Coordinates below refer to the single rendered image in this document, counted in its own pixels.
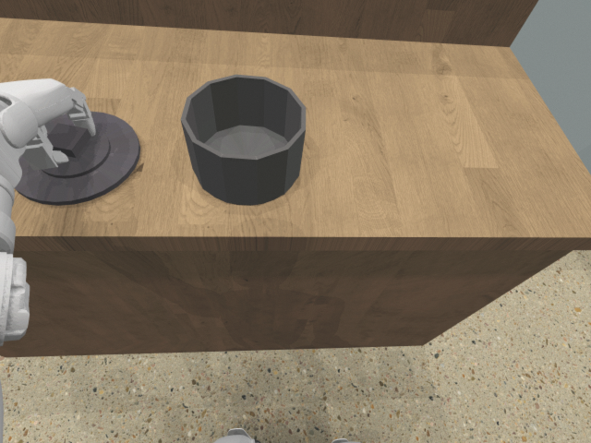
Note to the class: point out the lid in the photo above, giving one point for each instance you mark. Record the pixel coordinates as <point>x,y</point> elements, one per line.
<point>105,162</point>

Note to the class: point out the robot left hand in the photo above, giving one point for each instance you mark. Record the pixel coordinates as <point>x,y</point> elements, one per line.
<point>49,99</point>

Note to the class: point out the table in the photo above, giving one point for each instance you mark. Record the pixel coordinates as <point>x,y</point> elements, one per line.
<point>434,179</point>

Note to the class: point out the left robot forearm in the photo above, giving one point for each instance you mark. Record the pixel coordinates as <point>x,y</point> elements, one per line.
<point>18,126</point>

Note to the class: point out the knob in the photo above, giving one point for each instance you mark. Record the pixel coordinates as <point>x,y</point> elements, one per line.
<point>69,139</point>

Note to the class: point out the robot left upper arm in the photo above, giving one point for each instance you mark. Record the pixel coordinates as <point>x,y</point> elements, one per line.
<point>14,307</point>

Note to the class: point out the pot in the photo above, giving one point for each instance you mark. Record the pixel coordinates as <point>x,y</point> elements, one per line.
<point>245,137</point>

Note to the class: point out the left robot shin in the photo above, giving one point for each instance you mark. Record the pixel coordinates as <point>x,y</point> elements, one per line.
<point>238,431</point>

